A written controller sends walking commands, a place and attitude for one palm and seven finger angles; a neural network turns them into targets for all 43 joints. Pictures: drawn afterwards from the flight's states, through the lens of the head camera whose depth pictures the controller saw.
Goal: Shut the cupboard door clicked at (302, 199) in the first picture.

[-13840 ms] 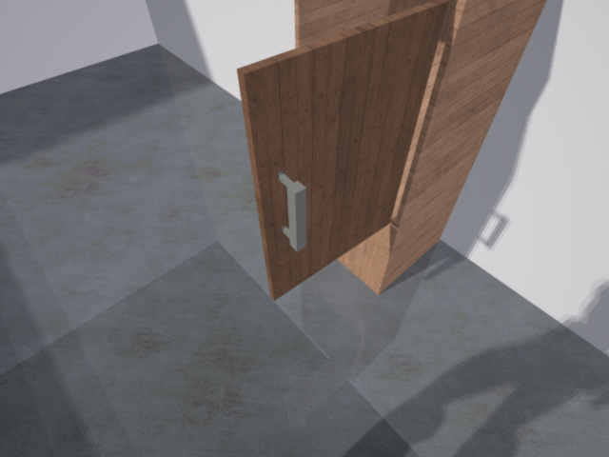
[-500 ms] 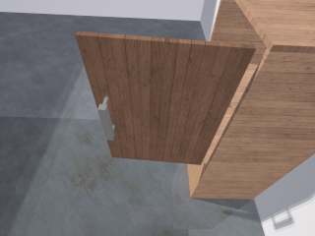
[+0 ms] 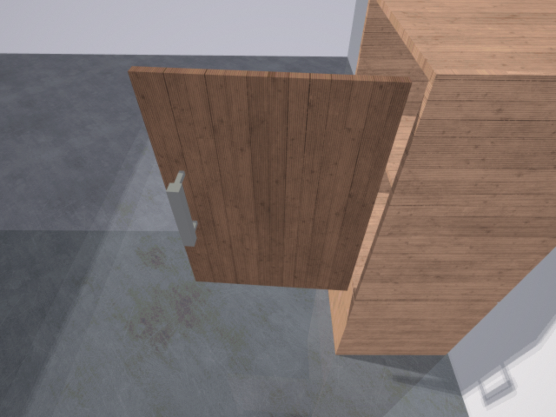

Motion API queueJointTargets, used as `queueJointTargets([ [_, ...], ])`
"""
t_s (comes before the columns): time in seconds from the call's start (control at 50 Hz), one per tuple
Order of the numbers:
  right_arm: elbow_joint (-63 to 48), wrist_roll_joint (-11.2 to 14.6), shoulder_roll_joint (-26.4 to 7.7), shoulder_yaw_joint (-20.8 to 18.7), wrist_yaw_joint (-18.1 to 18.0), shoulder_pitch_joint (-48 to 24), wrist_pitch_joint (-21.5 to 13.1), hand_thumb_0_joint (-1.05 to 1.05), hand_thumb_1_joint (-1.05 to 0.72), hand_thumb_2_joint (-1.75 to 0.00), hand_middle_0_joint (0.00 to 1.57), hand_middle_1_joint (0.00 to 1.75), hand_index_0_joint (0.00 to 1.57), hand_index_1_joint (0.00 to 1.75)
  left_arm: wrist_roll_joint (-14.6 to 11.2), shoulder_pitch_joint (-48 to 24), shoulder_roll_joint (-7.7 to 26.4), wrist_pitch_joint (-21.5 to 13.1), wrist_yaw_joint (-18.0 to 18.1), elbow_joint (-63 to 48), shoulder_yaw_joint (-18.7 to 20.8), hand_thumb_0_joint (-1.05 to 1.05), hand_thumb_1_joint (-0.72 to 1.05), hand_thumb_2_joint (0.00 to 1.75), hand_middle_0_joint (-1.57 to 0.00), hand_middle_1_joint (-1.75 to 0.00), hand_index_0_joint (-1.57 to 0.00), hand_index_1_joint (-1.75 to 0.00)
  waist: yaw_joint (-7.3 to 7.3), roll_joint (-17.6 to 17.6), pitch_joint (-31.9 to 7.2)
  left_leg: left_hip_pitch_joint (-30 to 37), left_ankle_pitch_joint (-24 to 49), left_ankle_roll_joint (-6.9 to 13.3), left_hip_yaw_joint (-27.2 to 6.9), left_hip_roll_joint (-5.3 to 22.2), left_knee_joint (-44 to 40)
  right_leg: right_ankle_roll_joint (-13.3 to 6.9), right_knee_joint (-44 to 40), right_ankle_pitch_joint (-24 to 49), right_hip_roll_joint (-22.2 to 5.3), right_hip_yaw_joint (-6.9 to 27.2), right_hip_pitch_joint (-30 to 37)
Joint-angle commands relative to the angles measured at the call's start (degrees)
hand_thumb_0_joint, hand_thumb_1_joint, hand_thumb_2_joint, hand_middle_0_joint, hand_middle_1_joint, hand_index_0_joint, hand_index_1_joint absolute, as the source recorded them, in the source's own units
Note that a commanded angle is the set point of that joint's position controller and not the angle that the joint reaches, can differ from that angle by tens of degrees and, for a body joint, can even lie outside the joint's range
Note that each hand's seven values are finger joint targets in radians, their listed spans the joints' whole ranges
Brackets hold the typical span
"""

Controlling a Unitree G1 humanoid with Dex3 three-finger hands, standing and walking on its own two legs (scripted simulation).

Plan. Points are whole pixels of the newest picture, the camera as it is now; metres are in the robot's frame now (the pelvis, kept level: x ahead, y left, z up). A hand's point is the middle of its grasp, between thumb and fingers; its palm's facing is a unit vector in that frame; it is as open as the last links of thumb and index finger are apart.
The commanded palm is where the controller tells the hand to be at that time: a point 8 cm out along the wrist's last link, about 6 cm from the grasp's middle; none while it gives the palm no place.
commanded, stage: come to a stop and stand still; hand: left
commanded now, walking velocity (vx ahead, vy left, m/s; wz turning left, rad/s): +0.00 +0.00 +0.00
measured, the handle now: (185, 209) +0.50 +0.21 -0.02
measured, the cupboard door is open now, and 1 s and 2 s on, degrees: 86 86 86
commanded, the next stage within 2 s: look again from close up in 0.26 s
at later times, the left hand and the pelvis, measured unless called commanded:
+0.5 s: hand out of the picture +0.03 +0.25 -0.15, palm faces -0.03 -0.95 -0.31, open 7.4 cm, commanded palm none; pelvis -0.02 +0.01 +0.01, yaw +1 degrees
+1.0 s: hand out of the picture +0.04 +0.25 -0.16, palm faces -0.02 -0.97 -0.26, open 7.4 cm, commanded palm none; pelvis -0.01 +0.03 +0.01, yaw +0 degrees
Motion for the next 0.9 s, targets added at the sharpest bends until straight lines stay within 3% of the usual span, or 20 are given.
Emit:
queueJointTargets([
  [0.0,-3.93,0.12,-9.61,-1.42,0.46,-1.78,-1.29,0.0,-0.9,-0.9,0.2,0.3,0.2,0.3,-0.24,-4.13,13.0,-1.68,-0.06,-4.33,2.89,0.0,0.9,0.9,-0.2,-0.3,-0.2,-0.3,-0.1,-1.39,2.7,-2.64,5.41,1.66,-6.3,3.84,-6.22,-3.25,-12.63,-3.1,-7.44,12.04,-2.91],
  [0.04,-3.72,0.07,-10.04,-0.82,0.76,-2.64,-1.41,0.0,-0.9,-0.9,0.2,0.3,0.2,0.3,-0.22,-4.19,12.69,-1.65,-0.28,-3.86,2.37,0.0,0.9,0.9,-0.2,-0.3,-0.2,-0.3,0.58,-2.03,1.6,-2.79,5.79,1.98,-6.66,4.51,-8.14,-2.5,-12.76,-1.44,-6.69,10.9,-0.4],
  [0.16,-2.43,0.15,-12.61,-0.32,1.25,-4.12,-1.4,0.0,-0.9,-0.9,0.2,0.3,0.2,0.3,-0.31,-5.31,14.62,-1.47,-0.79,-1.93,1.93,0.0,0.9,0.9,-0.2,-0.3,-0.2,-0.3,0.74,-0.5,0.68,-3.5,2.01,1.73,-7.39,4.69,-11.3,-1.5,-14.14,-4.68,-6.82,10.02,0.96],
  [0.32,0.55,0.51,-13.83,0.31,1.32,-5.23,-1.74,0.0,-0.9,-0.9,0.2,0.3,0.2,0.3,-0.58,-5.25,15.26,-1.66,-0.88,1.21,1.22,0.0,0.9,0.9,-0.2,-0.3,-0.2,-0.3,1.13,-0.69,-1.0,-2.16,6.37,1.61,-8.36,5.95,-13.07,-0.97,-13.32,1.9,-7.16,8.49,3.58],
  [0.48,3.95,0.78,-12.81,0.86,1.22,-4.79,-1.7,0.0,-0.9,-0.9,0.2,0.3,0.2,0.3,-0.54,-3.95,14.43,-1.49,-0.69,4.08,0.64,0.0,0.9,0.9,-0.2,-0.3,-0.2,-0.3,1.31,-1.86,-0.36,-1.79,6.98,1.48,-8.26,6.37,-14.39,-0.5,-13.44,4.03,-7.27,7.87,4.58],
  [0.88,6.92,0.95,-11.22,0.84,0.56,-6.2,-2.24,0.0,-0.9,-0.9,0.2,0.3,0.2,0.3,-0.28,-2.74,12.24,-1.15,-0.2,6.48,0.53,0.0,0.9,0.9,-0.2,-0.3,-0.2,-0.3,1.68,0.08,-1.41,2.32,17.63,1.19,-7.8,7.09,-15.3,0.11,-12.34,13.62,-7.59,6.12,7.54],
])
